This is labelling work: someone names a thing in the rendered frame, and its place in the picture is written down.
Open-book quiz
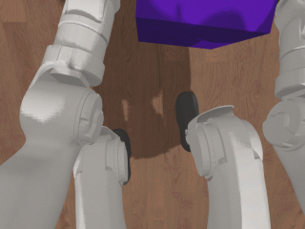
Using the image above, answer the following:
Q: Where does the robot right forearm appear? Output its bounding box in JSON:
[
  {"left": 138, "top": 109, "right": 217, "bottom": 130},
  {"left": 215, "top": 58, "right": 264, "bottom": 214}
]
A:
[{"left": 274, "top": 0, "right": 305, "bottom": 101}]

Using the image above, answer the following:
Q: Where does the carton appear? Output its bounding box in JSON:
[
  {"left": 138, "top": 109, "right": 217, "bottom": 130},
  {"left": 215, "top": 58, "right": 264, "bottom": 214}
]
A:
[{"left": 135, "top": 0, "right": 277, "bottom": 50}]

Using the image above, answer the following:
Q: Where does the robot left forearm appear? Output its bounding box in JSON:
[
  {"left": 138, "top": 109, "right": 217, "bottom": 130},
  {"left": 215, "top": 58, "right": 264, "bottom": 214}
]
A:
[{"left": 19, "top": 0, "right": 121, "bottom": 128}]

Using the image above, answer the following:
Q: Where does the robot right foot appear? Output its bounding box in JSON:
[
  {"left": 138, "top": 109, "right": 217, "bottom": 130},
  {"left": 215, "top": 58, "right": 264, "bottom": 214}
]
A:
[{"left": 175, "top": 92, "right": 199, "bottom": 152}]

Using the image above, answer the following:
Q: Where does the right robot upper arm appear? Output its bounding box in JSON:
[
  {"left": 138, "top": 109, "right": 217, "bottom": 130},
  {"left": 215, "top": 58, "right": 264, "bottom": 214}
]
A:
[{"left": 262, "top": 97, "right": 305, "bottom": 216}]

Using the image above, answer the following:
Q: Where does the right robot thigh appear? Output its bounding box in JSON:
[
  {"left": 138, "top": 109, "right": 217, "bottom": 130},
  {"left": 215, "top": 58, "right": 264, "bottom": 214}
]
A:
[{"left": 192, "top": 115, "right": 271, "bottom": 229}]

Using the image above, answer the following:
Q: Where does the left robot upper arm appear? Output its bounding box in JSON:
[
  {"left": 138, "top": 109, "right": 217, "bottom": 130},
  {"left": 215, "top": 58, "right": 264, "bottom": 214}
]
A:
[{"left": 0, "top": 79, "right": 104, "bottom": 229}]

